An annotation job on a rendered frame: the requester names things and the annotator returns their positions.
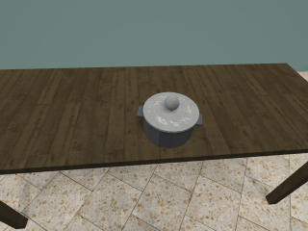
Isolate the lid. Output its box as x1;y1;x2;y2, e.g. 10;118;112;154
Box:
142;91;199;134

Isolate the table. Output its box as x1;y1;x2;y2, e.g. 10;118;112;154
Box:
0;63;308;229

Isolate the knob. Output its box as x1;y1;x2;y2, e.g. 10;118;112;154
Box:
165;95;180;111

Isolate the pot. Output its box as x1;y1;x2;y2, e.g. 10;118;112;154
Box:
136;106;202;148

